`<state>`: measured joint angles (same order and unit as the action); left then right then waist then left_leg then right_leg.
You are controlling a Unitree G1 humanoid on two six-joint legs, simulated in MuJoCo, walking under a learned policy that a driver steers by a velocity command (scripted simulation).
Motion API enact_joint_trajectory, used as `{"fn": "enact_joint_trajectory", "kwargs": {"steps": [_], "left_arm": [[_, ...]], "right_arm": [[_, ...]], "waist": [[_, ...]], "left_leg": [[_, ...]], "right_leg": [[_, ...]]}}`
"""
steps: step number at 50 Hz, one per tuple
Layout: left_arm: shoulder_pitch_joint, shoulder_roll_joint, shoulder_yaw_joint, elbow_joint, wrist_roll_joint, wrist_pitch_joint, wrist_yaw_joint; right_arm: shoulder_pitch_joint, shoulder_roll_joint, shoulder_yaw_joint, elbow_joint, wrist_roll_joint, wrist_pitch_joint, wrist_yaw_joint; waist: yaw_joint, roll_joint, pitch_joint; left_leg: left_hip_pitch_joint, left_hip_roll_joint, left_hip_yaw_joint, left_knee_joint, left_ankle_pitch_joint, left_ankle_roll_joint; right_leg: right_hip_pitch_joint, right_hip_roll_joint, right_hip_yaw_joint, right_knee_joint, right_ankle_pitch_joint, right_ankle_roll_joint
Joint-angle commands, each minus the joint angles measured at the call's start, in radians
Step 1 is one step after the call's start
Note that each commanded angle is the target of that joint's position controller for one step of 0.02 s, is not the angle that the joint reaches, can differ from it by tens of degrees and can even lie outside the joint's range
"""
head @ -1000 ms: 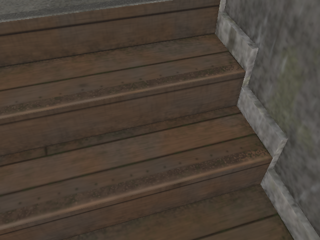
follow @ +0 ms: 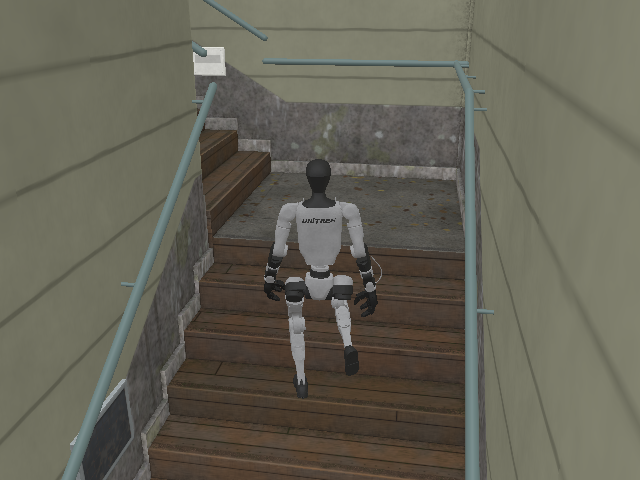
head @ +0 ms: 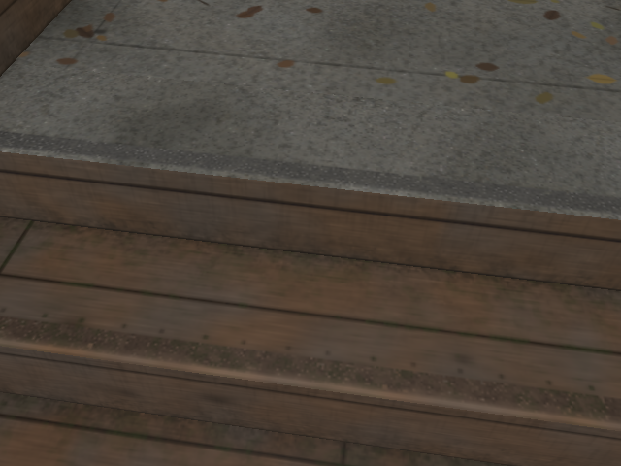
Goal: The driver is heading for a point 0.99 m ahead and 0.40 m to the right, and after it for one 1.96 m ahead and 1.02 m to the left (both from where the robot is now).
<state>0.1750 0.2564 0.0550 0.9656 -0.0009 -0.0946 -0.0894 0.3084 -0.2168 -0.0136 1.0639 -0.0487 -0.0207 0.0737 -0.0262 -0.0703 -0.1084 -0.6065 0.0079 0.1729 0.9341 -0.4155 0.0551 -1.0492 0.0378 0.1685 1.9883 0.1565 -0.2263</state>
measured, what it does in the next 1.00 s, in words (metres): climbs, turning right: right foot 0.17 m higher, then left foot 0.17 m higher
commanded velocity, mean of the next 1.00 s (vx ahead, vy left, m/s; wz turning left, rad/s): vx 0.50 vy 0.00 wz -0.52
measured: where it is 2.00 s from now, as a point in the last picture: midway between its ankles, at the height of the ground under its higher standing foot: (529, 153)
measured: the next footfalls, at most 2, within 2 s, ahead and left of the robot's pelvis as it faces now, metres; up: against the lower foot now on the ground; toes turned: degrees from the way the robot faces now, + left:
right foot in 0.36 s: +0.32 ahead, -0.13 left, +0.17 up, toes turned -15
left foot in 0.84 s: +0.63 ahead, -0.03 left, +0.35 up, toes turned -25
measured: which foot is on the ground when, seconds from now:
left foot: down 0.00-0.42, up 0.44-0.82, down 0.84-1.00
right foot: up 0.00-0.34, down 0.36-0.88, up 0.90-1.00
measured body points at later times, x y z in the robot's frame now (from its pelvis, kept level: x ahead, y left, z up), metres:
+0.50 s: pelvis +0.25 -0.05 +0.14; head +0.25 -0.04 +0.59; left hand +0.46 +0.13 +0.02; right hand +0.20 -0.27 -0.02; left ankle +0.12 +0.13 -0.44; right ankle +0.28 -0.12 -0.51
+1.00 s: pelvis +0.50 -0.07 +0.32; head +0.49 -0.07 +0.77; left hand +0.71 +0.10 +0.19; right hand +0.51 -0.35 +0.21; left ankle +0.59 -0.01 -0.33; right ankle +0.37 -0.16 -0.20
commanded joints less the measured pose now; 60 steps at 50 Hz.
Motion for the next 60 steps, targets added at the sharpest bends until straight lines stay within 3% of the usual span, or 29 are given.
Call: {"fn": "enact_joint_trajectory", "kwargs": {"steps": [1, 5, 8, 11, 13, 15, 17, 19, 21, 22, 23, 27, 29, 31, 35, 38, 39, 41, 42, 43, 44, 45, 47, 49, 50, 52, 54, 57, 60], "left_arm": [[0.123, -0.094, -0.034, 0.025, -0.011, 0.024, -0.031], [-0.087, -0.078, -0.069, -0.073, 0.001, 0.029, -0.01], [-0.232, -0.083, -0.086, -0.138, 0.003, 0.051, -0.002], [-0.37, -0.088, -0.095, -0.193, 0.014, 0.085, 0.023], [-0.495, -0.111, -0.105, -0.243, 0.024, 0.12, 0.014], [-0.451, -0.127, -0.105, -0.265, 0.027, 0.143, -0.028], [-0.305, -0.118, -0.095, -0.248, 0.026, 0.137, -0.035], [-0.174, -0.061, -0.071, -0.215, 0.015, 0.103, 0.004], [0.193, 0.038, -0.034, -0.089, 0.003, 0.109, 0.036], [0.353, 0.134, -0.006, -0.011, 0.04, 0.111, 0.027], [0.413, 0.183, 0.027, -0.02, 0.06, 0.1, 0.043], [0.118, -0.1, -0.044, 0.086, 0.04, 0.043, 0.02], [0.027, -0.145, -0.07, 0.084, 0.048, 0.028, 0.0], [0.128, -0.106, -0.067, 0.1, 0.08, 0.015, 0.012], [0.323, -0.075, -0.082, 0.161, 0.137, -0.001, 0.021], [0.249, -0.009, -0.072, 0.054, 0.043, -0.008, -0.018], [0.264, 0.009, -0.076, 0.039, 0.014, -0.022, -0.025], [0.256, 0.105, -0.041, 0.014, -0.002, -0.053, -0.031], [0.242, 0.147, -0.01, 0.002, 0.004, -0.063, -0.038], [0.248, 0.093, -0.005, 0.002, 0.047, -0.068, -0.044], [0.308, -0.019, -0.022, -0.007, 0.087, -0.057, -0.053], [0.236, -0.049, -0.01, 0.06, 0.07, -0.026, -0.057], [0.104, -0.024, 0.008, 0.041, 0.004, -0.011, -0.03], [0.059, -0.074, -0.012, 0.019, 0.027, 0.001, -0.009], [0.036, -0.103, -0.025, 0.005, 0.035, 0.012, -0.007], [0.043, -0.176, -0.058, 0.001, 0.024, 0.036, -0.006], [-0.033, -0.132, -0.066, -0.04, 0.03, 0.034, -0.014], [-0.154, -0.034, -0.043, -0.063, 0.039, 0.042, -0.046], [-0.247, -0.08, -0.067, -0.088, 0.015, 0.045, -0.018]], "right_arm": [[-0.206, 0.061, 0.023, -0.083, -0.031, -0.047, -0.011], [0.019, 0.06, 0.049, 0.044, -0.072, -0.056, -0.007], [0.139, 0.047, 0.057, 0.049, -0.096, -0.072, -0.012], [0.349, 0.051, 0.069, 0.095, -0.111, -0.059, -0.009], [0.275, 0.017, 0.065, 0.068, -0.084, -0.05, 0.031], [0.147, -0.065, 0.06, 0.039, -0.037, -0.084, 0.044], [0.168, -0.173, 0.028, 0.039, -0.012, -0.11, 0.022], [0.187, -0.178, 0.01, 0.028, -0.044, -0.11, 0.021], [0.185, -0.14, 0.009, 0.011, -0.091, -0.096, 0.057], [0.078, -0.08, -0.009, -0.005, -0.057, -0.069, 0.08], [0.078, -0.062, -0.011, -0.03, -0.011, -0.056, 0.086], [-0.133, 0.055, 0.032, -0.136, -0.033, -0.064, 0.013], [-0.106, 0.007, 0.027, -0.148, -0.018, -0.038, -0.006], [-0.184, 0.022, 0.045, -0.173, 0.004, -0.03, -0.01], [-0.428, 0.012, 0.069, -0.302, -0.003, -0.039, -0.036], [-0.651, 0.026, 0.084, -0.424, -0.011, 0.022, -0.048], [-0.59, 0.072, 0.086, -0.418, -0.008, 0.025, -0.036], [-0.469, -0.013, 0.056, -0.392, 0.002, 0.025, -0.023], [-0.404, -0.082, 0.029, -0.39, 0.016, 0.009, -0.031], [-0.202, -0.12, 0.008, -0.337, 0.012, -0.008, -0.038], [0.013, -0.137, 0.001, -0.281, 0.018, -0.018, -0.063], [0.153, -0.201, -0.008, -0.243, -0.034, -0.006, -0.064], [0.019, -0.159, -0.019, -0.17, 0.003, -0.045, -0.063], [-0.052, 0.103, 0.037, -0.083, 0.006, -0.037, -0.055], [-0.112, 0.182, 0.056, -0.071, 0.01, -0.042, -0.065], [-0.184, 0.188, 0.055, -0.042, -0.001, -0.053, -0.068], [-0.166, 0.156, 0.053, -0.032, -0.039, -0.079, -0.051], [-0.105, 0.087, 0.053, -0.048, -0.067, -0.092, -0.043], [0.25, 0.083, 0.06, 0.07, -0.109, -0.072, -0.047]], "waist": [[0.129, 0.146, 0.049], [0.079, 0.048, 0.071], [0.022, 0.101, 0.023], [-0.075, 0.167, 0.041], [-0.065, 0.151, 0.073], [0.057, 0.215, 0.029], [0.114, 0.241, -0.005], [0.115, 0.269, -0.109], [0.215, 0.135, -0.263], [0.24, -0.07, -0.15], [0.239, -0.095, -0.198], [0.0, 0.114, -0.012], [-0.076, 0.123, 0.007], [-0.041, -0.008, 0.029], [0.03, 0.116, 0.002], [0.041, 0.036, 0.051], [0.011, -0.092, 0.064], [-0.037, -0.092, -0.009], [-0.046, -0.106, -0.089], [-0.082, 0.009, -0.269], [-0.127, 0.238, -0.446], [-0.226, 0.431, -0.283], [-0.106, 0.252, 0.079], [-0.025, -0.001, 0.019], [0.021, 0.043, 0.012], [0.082, 0.072, 0.064], [0.102, 0.01, 0.054], [0.066, 0.095, 0.006], [-0.081, 0.121, 0.08]], "left_leg": [[-0.002, 0.245, -0.32, -0.608, 0.122, 0.09], [0.334, 0.238, -0.184, -0.629, 0.147, 0.067], [0.397, 0.181, -0.048, -0.69, 0.204, 0.077], [0.62, 0.272, -0.096, -0.753, 0.281, 0.15], [0.562, 0.341, -0.057, -0.899, 0.4, 0.19], [0.289, 0.322, 0.067, -0.882, 1.231, 0.214], [0.598, 0.345, 0.111, -0.694, 1.665, 0.193], [0.707, 0.324, 0.104, -0.495, 1.897, 0.178], [0.229, 0.198, -0.002, -0.121, 1.53, 0.15], [-0.153, -0.007, -0.068, 0.258, 0.561, 0.075], [-0.236, -0.048, -0.348, 0.8, 0.498, 0.065], [-0.624, -0.058, -0.434, 1.19, 0.438, 0.174], [-0.626, -0.001, -0.317, 1.171, 0.361, 0.162], [-0.68, 0.0, -0.244, 1.364, 0.183, 0.143], [-0.703, 0.053, -0.196, 1.059, 0.255, 0.142], [-0.229, 0.076, -0.06, 0.562, -0.032, 0.008], [-0.072, 0.012, 0.014, 0.606, -0.054, -0.03], [-0.12, -0.074, 0.034, 0.405, -0.032, -0.005], [-0.058, -0.108, -0.004, 0.251, -0.019, 0.031], [0.254, -0.018, -0.201, 0.203, 0.3, 0.134], [0.658, 0.172, -0.696, -0.086, 0.09, 0.298], [0.58, 0.36, -1.19, -0.483, -0.305, 0.387], [0.248, 0.327, -0.933, -0.453, -0.479, 0.263], [0.212, 0.326, -0.662, -0.437, -0.177, 0.212], [0.188, 0.3, -0.569, -0.471, -0.067, 0.185], [0.152, 0.244, -0.39, -0.548, 0.022, 0.15], [0.128, 0.195, -0.171, -0.604, 0.084, 0.101], [0.135, 0.19, -0.024, -0.694, 0.22, 0.108], [0.647, 0.302, -0.133, -0.685, 0.376, 0.186]], "right_leg": [[-0.08, -0.026, 0.031, 0.299, -0.067, -0.042], [-0.48, 0.008, 0.042, 0.446, -0.154, -0.13], [-0.434, -0.062, -0.124, 0.176, -0.095, -0.084], [-0.582, -0.102, -0.156, -0.063, -0.137, -0.025], [-0.429, -0.166, -0.282, -0.309, -0.359, -0.022], [0.095, -0.078, -0.392, -0.401, -0.426, -0.003], [0.106, 0.016, -0.384, -0.62, -0.543, 0.035], [0.313, 0.081, -0.353, -0.817, -0.506, 0.028], [0.882, 0.034, 0.023, -1.049, -0.437, -0.049], [1.001, -0.093, 0.382, -1.407, -0.512, -0.127], [0.964, -0.189, 0.695, -1.567, -0.478, -0.132], [0.721, -0.113, 0.331, -1.471, -0.41, -0.05], [0.591, -0.09, 0.16, -1.512, -0.228, -0.035], [0.548, -0.086, 0.167, -1.595, -0.314, -0.055], [0.561, -0.055, 0.163, -1.615, -0.48, 0.006], [0.242, -0.125, 0.197, -1.881, -0.388, -0.068], [0.227, -0.179, 0.229, -1.892, -0.079, -0.121], [0.648, -0.237, 0.198, -1.725, 0.804, -0.12], [0.822, -0.22, 0.151, -1.599, 1.092, -0.085], [0.749, -0.155, 0.095, -1.308, 1.159, -0.017], [0.367, -0.031, 0.121, -1.028, 0.725, 0.018], [0.091, 0.11, 0.129, -0.467, -0.223, 0.082], [-0.127, 0.011, 0.087, -0.113, -0.069, 0.037], [-0.102, -0.01, 0.091, -0.067, -0.093, -0.022], [-0.092, -0.038, 0.079, -0.033, -0.144, -0.041], [-0.193, -0.024, 0.085, 0.032, -0.205, -0.078], [-0.165, -0.066, 0.006, -0.151, -0.092, -0.078], [-0.079, -0.102, -0.125, -0.194, -0.054, -0.007], [-0.569, -0.068, -0.029, 0.098, -0.262, -0.04]]}}
Velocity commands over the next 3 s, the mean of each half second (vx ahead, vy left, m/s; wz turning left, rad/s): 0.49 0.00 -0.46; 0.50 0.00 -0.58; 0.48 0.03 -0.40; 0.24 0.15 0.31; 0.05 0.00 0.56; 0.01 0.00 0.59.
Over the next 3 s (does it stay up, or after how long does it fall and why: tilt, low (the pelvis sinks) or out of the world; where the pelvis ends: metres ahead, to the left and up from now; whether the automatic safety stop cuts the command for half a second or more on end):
stays up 0.95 -0.32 0.58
